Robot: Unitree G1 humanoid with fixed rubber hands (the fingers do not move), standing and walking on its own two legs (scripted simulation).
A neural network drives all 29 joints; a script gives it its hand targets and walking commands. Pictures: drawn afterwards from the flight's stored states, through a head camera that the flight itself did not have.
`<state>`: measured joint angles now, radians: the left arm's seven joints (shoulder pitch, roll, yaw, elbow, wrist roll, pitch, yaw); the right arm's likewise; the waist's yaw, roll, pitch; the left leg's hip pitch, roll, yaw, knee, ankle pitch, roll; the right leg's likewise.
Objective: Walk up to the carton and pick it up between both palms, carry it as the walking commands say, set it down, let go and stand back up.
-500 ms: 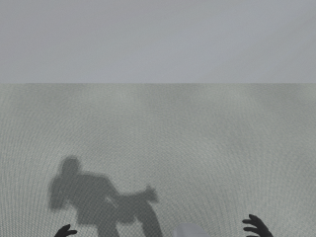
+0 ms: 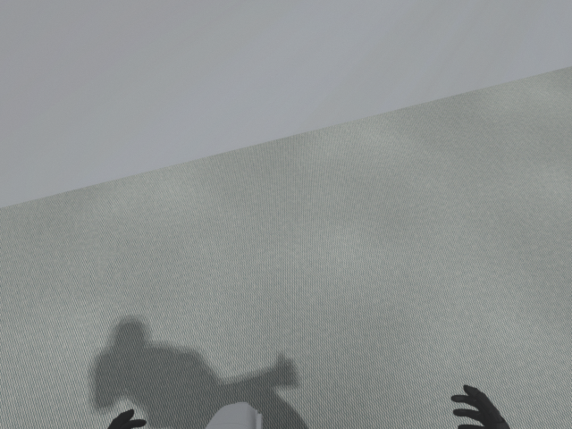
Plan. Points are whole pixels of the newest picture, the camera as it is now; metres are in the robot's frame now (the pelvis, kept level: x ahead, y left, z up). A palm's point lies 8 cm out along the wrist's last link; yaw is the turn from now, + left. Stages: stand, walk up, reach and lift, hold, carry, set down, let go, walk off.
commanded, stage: walk up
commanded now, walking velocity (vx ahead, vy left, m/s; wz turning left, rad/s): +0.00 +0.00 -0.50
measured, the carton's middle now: out of the picture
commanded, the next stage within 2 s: none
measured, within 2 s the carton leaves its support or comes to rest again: neither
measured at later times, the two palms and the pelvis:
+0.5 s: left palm (145, 388) +0.19 +0.24 -0.11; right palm out of the picture -0.01 -0.27 -0.11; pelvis -0.01 +0.02 +0.00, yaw -15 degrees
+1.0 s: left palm (159, 401) +0.17 +0.22 -0.11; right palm out of the picture -0.01 -0.30 -0.10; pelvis -0.02 +0.01 +0.00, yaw -28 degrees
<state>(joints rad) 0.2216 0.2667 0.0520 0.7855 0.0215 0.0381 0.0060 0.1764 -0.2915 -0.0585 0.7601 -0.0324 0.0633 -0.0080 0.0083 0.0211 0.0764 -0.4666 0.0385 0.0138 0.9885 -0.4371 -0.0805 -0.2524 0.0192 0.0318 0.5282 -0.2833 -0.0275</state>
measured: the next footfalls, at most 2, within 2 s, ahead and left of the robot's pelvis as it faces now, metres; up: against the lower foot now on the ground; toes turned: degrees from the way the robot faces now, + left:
left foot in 0.14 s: +0.07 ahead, +0.14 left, +0.00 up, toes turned -1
right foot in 0.54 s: +0.00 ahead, -0.11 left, +0.00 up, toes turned -22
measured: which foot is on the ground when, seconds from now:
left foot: up 0.00-0.12, down 0.14-0.56, up 0.58-1.00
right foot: down 0.00-0.14, up 0.16-0.52, down 0.54-1.00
